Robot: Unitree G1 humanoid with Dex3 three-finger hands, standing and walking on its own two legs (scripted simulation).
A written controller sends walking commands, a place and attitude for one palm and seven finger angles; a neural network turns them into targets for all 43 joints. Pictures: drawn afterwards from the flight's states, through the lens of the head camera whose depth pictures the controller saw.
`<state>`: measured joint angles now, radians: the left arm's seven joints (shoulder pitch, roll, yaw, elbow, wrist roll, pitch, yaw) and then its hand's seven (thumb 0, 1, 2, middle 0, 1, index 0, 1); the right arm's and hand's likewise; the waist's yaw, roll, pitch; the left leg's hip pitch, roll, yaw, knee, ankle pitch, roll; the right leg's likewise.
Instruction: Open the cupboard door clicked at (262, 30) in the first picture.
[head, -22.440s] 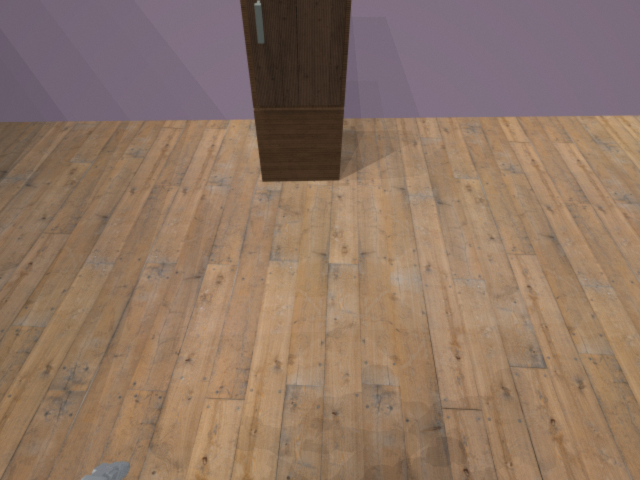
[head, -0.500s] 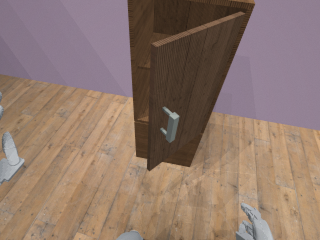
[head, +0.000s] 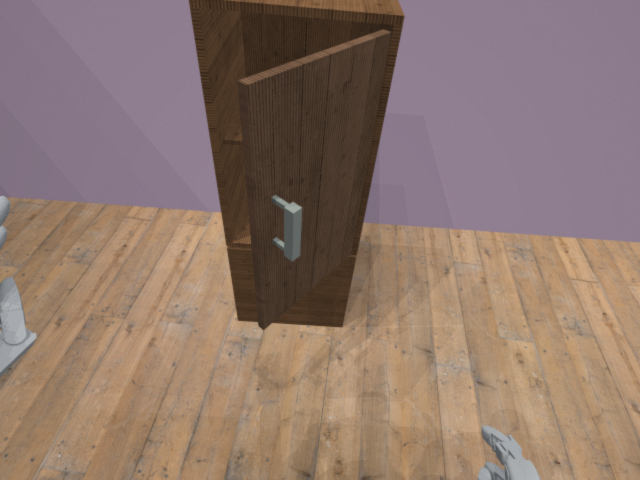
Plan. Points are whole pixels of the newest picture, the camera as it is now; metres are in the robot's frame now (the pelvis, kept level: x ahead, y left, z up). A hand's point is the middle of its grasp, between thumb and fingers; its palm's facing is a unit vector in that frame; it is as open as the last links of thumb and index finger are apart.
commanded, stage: stop stepping back and stand still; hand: left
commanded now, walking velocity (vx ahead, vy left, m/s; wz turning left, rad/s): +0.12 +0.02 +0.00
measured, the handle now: (284, 227) +0.54 +0.07 -0.01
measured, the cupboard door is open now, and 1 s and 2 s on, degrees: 51 51 51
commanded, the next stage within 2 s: let the arm hang, fingers relaxed in 0.54 s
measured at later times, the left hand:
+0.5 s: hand (3, 394) +0.15 +0.25 +0.18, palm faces +0.43 -0.78 -0.45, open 7.4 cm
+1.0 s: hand out of the picture -0.04 +0.16 -0.17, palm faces +0.03 -0.99 -0.14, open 7.2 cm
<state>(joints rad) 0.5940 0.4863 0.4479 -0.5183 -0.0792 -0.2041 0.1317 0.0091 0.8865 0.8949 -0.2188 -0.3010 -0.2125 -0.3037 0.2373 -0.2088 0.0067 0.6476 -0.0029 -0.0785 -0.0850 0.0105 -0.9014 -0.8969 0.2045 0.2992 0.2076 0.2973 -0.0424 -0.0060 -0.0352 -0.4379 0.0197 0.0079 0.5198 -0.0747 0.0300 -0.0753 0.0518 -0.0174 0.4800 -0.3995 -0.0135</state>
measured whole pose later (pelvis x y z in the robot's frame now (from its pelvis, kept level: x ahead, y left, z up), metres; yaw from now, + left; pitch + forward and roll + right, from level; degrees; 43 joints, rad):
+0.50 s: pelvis -0.05 -0.01 +0.01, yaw +2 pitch -1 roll -1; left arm 0.54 0.41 0.42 -0.49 -0.05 -0.18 0.14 0.01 0.89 0.90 -0.21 -0.30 -0.20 -0.30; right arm 0.22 -0.14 0.03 0.62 -0.02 -0.15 -0.06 0.01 -0.90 -0.90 0.20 0.30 0.21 0.30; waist -0.03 0.00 0.01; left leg -0.41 -0.02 -0.02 0.48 -0.18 0.00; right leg -0.12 0.06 -0.03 0.45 -0.31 -0.06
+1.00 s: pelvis -0.05 -0.01 +0.01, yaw +3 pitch -2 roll -1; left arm 0.27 0.20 -0.01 1.02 0.01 0.05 0.00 0.01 0.95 0.89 -0.21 -0.30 -0.20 -0.30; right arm 0.17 -0.27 0.00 1.01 -0.03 0.02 -0.02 0.01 -0.91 -0.90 0.20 0.30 0.20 0.30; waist -0.01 -0.05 0.06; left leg -0.29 -0.02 -0.04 0.47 -0.15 0.01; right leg -0.12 0.06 -0.03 0.45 -0.31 -0.05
